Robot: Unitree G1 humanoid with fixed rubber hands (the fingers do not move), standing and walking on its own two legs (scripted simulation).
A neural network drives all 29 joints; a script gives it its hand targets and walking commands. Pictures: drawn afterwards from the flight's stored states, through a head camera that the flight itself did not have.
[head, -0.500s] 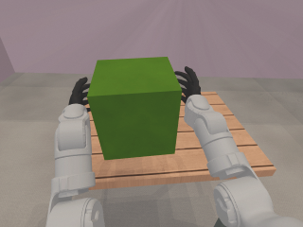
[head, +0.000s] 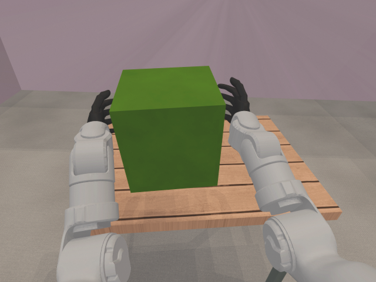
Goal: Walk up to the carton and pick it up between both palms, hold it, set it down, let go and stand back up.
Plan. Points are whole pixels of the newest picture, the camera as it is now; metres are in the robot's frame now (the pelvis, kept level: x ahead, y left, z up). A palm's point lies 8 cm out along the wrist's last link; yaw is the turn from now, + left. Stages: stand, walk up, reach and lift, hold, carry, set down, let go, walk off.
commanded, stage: hold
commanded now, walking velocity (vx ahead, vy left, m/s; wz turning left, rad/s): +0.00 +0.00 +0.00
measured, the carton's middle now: (170, 128) +0.40 +0.01 +0.20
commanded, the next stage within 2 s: set down in 0.84 s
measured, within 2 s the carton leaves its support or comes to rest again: neither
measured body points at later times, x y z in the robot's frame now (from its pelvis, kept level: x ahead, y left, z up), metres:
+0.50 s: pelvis +0.00 +0.00 +0.00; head -0.07 +0.02 +0.44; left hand +0.38 +0.16 +0.22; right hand +0.38 -0.13 +0.24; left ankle +0.03 +0.12 -0.75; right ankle +0.00 -0.10 -0.75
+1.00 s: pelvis +0.00 +0.00 +0.00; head -0.07 +0.03 +0.44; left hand +0.38 +0.16 +0.22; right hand +0.38 -0.12 +0.24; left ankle +0.03 +0.12 -0.75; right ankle +0.00 -0.10 -0.75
